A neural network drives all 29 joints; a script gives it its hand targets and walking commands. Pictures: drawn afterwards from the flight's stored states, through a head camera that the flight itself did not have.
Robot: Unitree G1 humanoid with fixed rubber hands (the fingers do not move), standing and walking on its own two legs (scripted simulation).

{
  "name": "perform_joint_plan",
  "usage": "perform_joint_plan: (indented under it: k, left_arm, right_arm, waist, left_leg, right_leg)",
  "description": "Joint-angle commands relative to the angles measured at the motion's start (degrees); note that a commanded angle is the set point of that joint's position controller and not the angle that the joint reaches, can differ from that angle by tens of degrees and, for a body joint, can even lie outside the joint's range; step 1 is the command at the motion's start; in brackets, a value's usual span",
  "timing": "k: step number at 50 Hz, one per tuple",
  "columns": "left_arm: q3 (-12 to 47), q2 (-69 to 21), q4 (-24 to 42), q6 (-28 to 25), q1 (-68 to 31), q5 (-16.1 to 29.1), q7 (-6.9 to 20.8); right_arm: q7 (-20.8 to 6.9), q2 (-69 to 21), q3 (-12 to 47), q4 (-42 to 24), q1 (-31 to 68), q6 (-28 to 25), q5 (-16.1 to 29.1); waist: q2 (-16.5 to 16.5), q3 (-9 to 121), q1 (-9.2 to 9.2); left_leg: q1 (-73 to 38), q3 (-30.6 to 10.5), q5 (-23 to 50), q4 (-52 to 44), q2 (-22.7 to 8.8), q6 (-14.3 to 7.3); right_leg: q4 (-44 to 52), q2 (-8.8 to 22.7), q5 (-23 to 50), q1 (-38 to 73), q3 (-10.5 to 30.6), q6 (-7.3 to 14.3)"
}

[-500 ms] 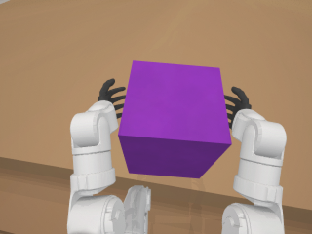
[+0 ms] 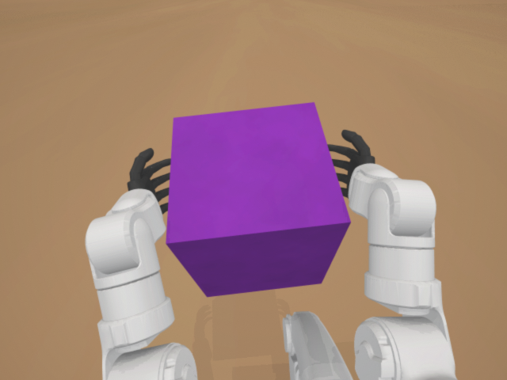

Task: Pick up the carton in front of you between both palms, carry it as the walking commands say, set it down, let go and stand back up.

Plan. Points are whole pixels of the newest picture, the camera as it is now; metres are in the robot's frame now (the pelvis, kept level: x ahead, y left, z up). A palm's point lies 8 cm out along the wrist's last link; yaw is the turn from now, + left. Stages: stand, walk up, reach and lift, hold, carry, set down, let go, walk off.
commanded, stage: carry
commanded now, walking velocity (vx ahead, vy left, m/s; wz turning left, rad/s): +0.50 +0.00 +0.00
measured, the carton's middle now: (255, 209) +0.38 -0.01 +0.10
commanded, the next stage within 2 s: none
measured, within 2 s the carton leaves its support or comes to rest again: neither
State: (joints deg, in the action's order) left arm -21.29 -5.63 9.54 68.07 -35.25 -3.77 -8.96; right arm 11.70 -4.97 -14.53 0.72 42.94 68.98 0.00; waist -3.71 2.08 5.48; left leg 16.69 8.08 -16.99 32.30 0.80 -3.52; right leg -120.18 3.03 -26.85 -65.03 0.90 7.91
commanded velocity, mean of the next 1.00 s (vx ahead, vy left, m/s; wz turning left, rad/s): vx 0.50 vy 0.00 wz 0.00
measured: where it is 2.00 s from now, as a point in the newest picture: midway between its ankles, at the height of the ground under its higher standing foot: (237, 219)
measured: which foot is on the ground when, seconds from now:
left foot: down 0.00-0.22, up 0.24-0.84, down 0.86-1.00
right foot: up 0.00-0.20, down 0.22-0.88, up 0.90-1.00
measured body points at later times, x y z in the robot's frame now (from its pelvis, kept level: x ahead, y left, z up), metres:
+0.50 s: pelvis +0.29 -0.09 +0.15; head +0.31 -0.09 +0.60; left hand +0.66 +0.08 +0.31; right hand +0.67 -0.22 +0.29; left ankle +0.28 +0.04 -0.41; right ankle +0.34 -0.15 -0.56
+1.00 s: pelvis +0.59 -0.02 +0.17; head +0.58 +0.00 +0.62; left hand +0.95 +0.13 +0.28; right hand +0.94 -0.17 +0.29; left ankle +0.70 +0.02 -0.56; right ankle +0.49 -0.15 -0.47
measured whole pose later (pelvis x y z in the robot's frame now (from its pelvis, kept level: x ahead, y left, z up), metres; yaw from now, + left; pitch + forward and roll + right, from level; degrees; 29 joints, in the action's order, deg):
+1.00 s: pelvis +0.59 -0.02 +0.17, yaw -2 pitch +2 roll -2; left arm -19.7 -5.0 -8.4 69.0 -38.8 -4.1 -11.2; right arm 9.1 -6.2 -21.0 9.2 38.3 69.4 -4.5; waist -1.2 3.7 -0.5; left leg 25.0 9.6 -4.5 26.6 0.9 -7.5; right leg -67.1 0.8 -18.5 -24.2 -0.9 0.7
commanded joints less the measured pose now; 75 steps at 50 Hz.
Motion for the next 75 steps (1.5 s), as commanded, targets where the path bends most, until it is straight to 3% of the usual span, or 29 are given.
perform_joint_plan:
  k: [1, 2, 5, 7, 9, 10, 11, 12, 13, 16, 18, 22, 26, 28, 29, 33, 38, 40, 41, 42, 43, 44, 48, 52, 64, 69, 73, 74, 75]
  left_arm:
    - [35.2, -36.3, -3.5, 3.0, -37.3, 10.6, -1.3]
    - [34.0, -36.3, -5.0, 3.9, -39.2, 11.5, -2.0]
    - [35.4, -39.1, -5.2, 4.4, -41.5, 12.1, -3.3]
    - [34.8, -41.1, -7.7, 4.5, -43.7, 13.3, -3.5]
    - [34.3, -41.9, -12.1, 4.6, -41.2, 13.9, -3.1]
    - [36.5, -44.8, -9.3, 3.9, -45.9, 16.1, -2.5]
    - [37.1, -46.4, -9.3, 3.4, -45.5, 16.5, -1.6]
    - [39.5, -47.5, -9.7, 3.0, -48.8, 18.6, -0.7]
    - [40.0, -51.7, -11.2, 2.5, -48.1, 19.3, 0.4]
    - [41.5, -58.9, -6.1, 0.0, -55.3, 25.4, 3.7]
    - [41.0, -57.7, -5.7, -0.9, -53.9, 22.4, 4.0]
    - [38.1, -50.9, -4.6, -0.5, -42.1, 16.9, 2.7]
    - [36.5, -45.1, -6.9, 0.8, -36.0, 14.8, 2.6]
    - [35.9, -41.6, -9.0, 2.0, -34.3, 13.4, 1.9]
    - [34.3, -41.1, -6.3, 2.0, -34.8, 14.0, 2.0]
    - [31.9, -37.8, -9.6, 4.1, -35.1, 13.0, 1.4]
    - [30.9, -38.5, -10.7, 4.4, -40.2, 13.5, -0.2]
    - [32.3, -40.3, -12.2, 4.3, -41.7, 13.4, -0.4]
    - [32.4, -39.1, -11.2, 3.9, -43.1, 12.9, -0.3]
    - [30.6, -39.9, -15.5, 3.9, -40.7, 11.2, -0.5]
    - [30.6, -42.6, -15.5, 3.8, -40.3, 12.3, -0.1]
    - [31.2, -43.4, -14.5, 3.3, -42.4, 12.1, -0.1]
    - [36.3, -56.8, -14.2, -0.2, -45.8, 15.3, 2.1]
    - [42.5, -61.7, -10.5, -4.7, -36.8, 16.1, 3.0]
    - [55.3, -57.1, 11.5, -6.5, -5.8, 15.5, 4.1]
    - [53.7, -51.2, 17.7, -3.1, 10.2, 14.6, 4.3]
    - [51.8, -46.1, 21.4, 0.7, 15.6, 13.6, 5.3]
    - [50.4, -44.6, 19.5, 1.6, 17.5, 12.7, 5.4]
    - [50.4, -44.2, 20.2, 1.9, 14.8, 14.6, 5.5]
  right_arm:
    - [-4.0, -39.4, 27.2, -3.3, 31.0, 1.2, 10.7]
    - [-3.7, -37.5, 23.4, -1.2, 30.4, 2.2, 10.2]
    - [-4.4, -36.1, 22.9, -3.0, 34.0, 3.2, 11.2]
    - [-4.4, -34.6, 20.8, -1.5, 34.6, 3.3, 10.0]
    - [-4.0, -33.4, 19.6, 2.1, 30.6, 3.6, 7.0]
    - [-3.7, -34.0, 16.7, 6.8, 28.3, 3.9, 4.3]
    - [-3.8, -36.7, 19.2, 2.3, 29.5, 2.8, 3.9]
    - [-3.7, -37.1, 16.6, 2.9, 25.6, 2.8, 1.1]
    - [-4.1, -39.1, 14.0, 6.2, 25.1, 2.7, 0.0]
    - [-5.0, -45.6, 21.3, -3.3, 40.5, 0.2, 6.0]
    - [-5.0, -46.2, 25.5, -4.5, 40.7, -0.8, 5.8]
    - [-4.3, -47.2, 29.8, -5.0, 31.9, -1.3, 7.9]
    - [-4.1, -44.6, 33.1, -7.8, 34.0, -0.3, 10.0]
    - [-3.9, -40.4, 31.7, -7.0, 33.5, 0.7, 9.3]
    - [-3.7, -42.1, 33.2, -9.5, 35.5, 1.2, 10.3]
    - [-3.0, -39.9, 31.3, -7.7, 37.6, 3.2, 11.8]
    - [-2.9, -41.1, 25.1, 1.3, 36.7, 4.5, 10.4]
    - [-3.1, -40.2, 21.0, 7.2, 30.6, 4.5, 8.0]
    - [-3.3, -41.8, 19.9, 10.5, 30.1, 4.5, 8.1]
    - [-3.5, -41.0, 21.1, 8.8, 32.9, 3.7, 8.8]
    - [-3.4, -41.3, 20.9, 8.4, 31.6, 3.3, 8.3]
    - [-3.5, -42.0, 21.3, 9.3, 33.1, 2.9, 7.7]
    - [-5.9, -52.3, 24.1, 3.1, 37.3, -1.4, 9.3]
    - [-7.3, -53.6, 29.1, -2.6, 28.6, -5.9, 9.4]
    - [-11.1, -52.6, 42.1, -24.5, -2.3, -8.1, 13.0]
    - [-10.8, -46.6, 43.6, -30.5, -17.4, -4.2, 12.0]
    - [-10.6, -43.2, 44.0, -33.0, -22.0, -0.6, 13.2]
    - [-10.5, -40.8, 44.0, -33.1, -20.0, 0.4, 12.7]
    - [-10.4, -40.5, 45.1, -36.4, -16.2, 0.7, 14.2]
  waist:
    - [5.8, 14.0, -0.63]
    - [12.1, 9.4, -2.71]
    - [19.3, 13.2, -5.19]
    - [18.2, 20.4, -8.28]
    - [17.7, 26.4, -12.34]
    - [22.2, 29.7, -16.07]
    - [12.7, 37.3, -15.90]
    - [-9.2, 40.3, -8.29]
    - [-7.4, 37.1, -10.50]
    - [-0.5, 25.3, -8.02]
    - [4.5, 23.4, -7.45]
    - [2.5, 25.0, -9.38]
    - [-2.1, 24.4, -10.19]
    - [-0.6, 20.4, -8.10]
    - [-6.4, 21.0, -9.34]
    - [-7.4, 17.9, -7.44]
    - [-4.3, 15.2, -9.88]
    - [-6.6, 19.7, -5.56]
    - [-2.2, 22.5, -4.29]
    - [1.5, 26.4, -4.39]
    - [12.6, 31.2, -5.31]
    - [16.5, 33.0, -5.18]
    - [6.3, 25.4, -5.59]
    - [8.0, 28.0, -5.64]
    - [10.8, 22.5, -5.48]
    - [11.4, 19.1, -4.38]
    - [7.1, 18.8, -4.78]
    - [3.2, 21.6, -6.22]
    - [-6.2, 25.1, -5.87]
  left_leg:
    - [-22.1, -18.5, -3.5, -20.4, -14.8, -8.2]
    - [-17.5, -15.4, -5.7, -26.4, -13.9, -7.8]
    - [0.0, 2.2, 19.7, -34.5, -8.7, -8.7]
    - [-8.4, 4.5, 68.7, -22.8, -9.8, -7.3]
    - [-17.4, 2.6, 91.3, -5.3, -11.8, -4.8]
    - [-19.6, 2.5, 87.3, 10.3, -10.8, -2.4]
    - [-10.5, -2.5, 61.1, 29.2, -7.5, -0.4]
    - [8.9, -7.6, 4.4, 52.2, 1.3, 2.7]
    - [18.4, -19.0, 4.6, 68.2, 3.9, 0.5]
    - [30.2, -17.4, 3.5, 71.5, -1.4, -2.9]
    - [30.2, -15.9, 4.7, 71.7, -1.4, -1.5]
    - [41.8, -11.2, -3.4, 59.9, -2.6, 1.0]
    - [46.9, -8.4, 0.0, 49.8, -4.9, -0.2]
    - [41.9, -5.6, 6.7, 42.1, -5.5, 0.6]
    - [42.1, -5.3, 9.0, 38.2, -5.3, 0.9]
    - [34.4, -4.8, 14.8, 19.5, -5.1, 0.4]
    - [19.3, 4.1, 21.4, -2.3, 1.2, -1.4]
    - [6.6, 1.9, 24.5, -7.8, 1.1, -1.1]
    - [-6.2, 4.0, 25.2, -9.8, 2.8, -0.8]
    - [-19.6, -2.4, 19.1, -6.9, -4.2, -0.8]
    - [-29.5, -24.9, 19.5, -4.6, -19.0, -5.3]
    - [-36.2, -40.2, 9.0, -10.3, -25.1, -10.3]
    - [-15.6, -26.8, -0.5, -22.1, -18.2, -3.4]
    - [-20.9, -17.7, 0.8, -23.3, -16.1, -3.8]
    - [-34.6, -4.8, 59.7, -15.8, -12.4, 2.5]
    - [-33.8, -2.3, 66.8, -10.2, -10.0, 3.9]
    - [-16.0, -1.5, 50.6, 2.1, -10.4, 4.8]
    - [-3.9, -0.8, 32.2, 9.3, -8.6, 5.4]
    - [10.0, -4.3, -2.6, 13.9, -4.7, 6.9]
  right_leg:
    - [4.4, 4.6, -2.1, -19.6, -3.8, 1.0]
    - [14.7, 5.0, -0.6, -15.7, -4.8, -0.1]
    - [34.4, 2.3, 8.1, 16.4, -14.5, 0.4]
    - [44.5, -3.6, 14.1, 29.5, -18.4, 2.0]
    - [58.3, -8.2, 11.0, 36.5, -17.4, 0.3]
    - [71.1, -9.0, 8.3, 44.5, -12.9, -0.6]
    - [83.0, -1.9, -3.7, 55.4, 8.8, 2.0]
    - [92.6, 15.9, 1.6, 62.9, 44.7, 10.0]
    - [97.7, 13.5, -1.7, 61.1, 49.7, 13.6]
    - [90.5, 9.9, -1.9, 54.6, 26.1, 4.8]
    - [91.9, 10.6, -3.5, 51.7, 24.7, 4.9]
    - [92.7, 11.2, 23.0, 73.7, 18.5, 5.4]
    - [94.5, 11.4, 26.8, 78.4, 13.8, 4.9]
    - [100.9, 9.1, 30.3, 70.7, 8.2, 3.1]
    - [98.9, 8.6, 35.1, 72.8, 6.5, 0.4]
    - [100.4, 6.0, 41.5, 70.7, 1.3, 1.8]
    - [99.9, 6.0, 52.4, 72.0, -2.8, 0.5]
    - [90.1, 5.8, 59.4, 72.5, -5.0, -3.4]
    - [82.2, 5.2, 59.5, 67.1, -7.1, -4.8]
    - [70.6, 3.7, 42.7, 56.3, -5.8, -6.9]
    - [58.6, -0.4, 16.5, 42.2, -6.5, -8.2]
    - [48.2, -7.1, -2.2, 30.5, -2.0, -8.1]
    - [51.5, 0.7, 12.1, 31.2, 1.4, -7.1]
    - [56.2, 2.4, 15.9, 28.0, -0.3, -8.4]
    - [64.9, -0.2, 20.9, 16.6, -8.8, -9.9]
    - [88.0, -3.8, 28.5, 26.3, -13.9, -9.1]
    - [106.1, -1.0, 44.1, 54.7, -11.4, -8.0]
    - [100.1, 6.5, 64.6, 68.3, -4.5, -6.3]
    - [92.8, 17.9, 86.0, 80.8, 8.0, -0.3]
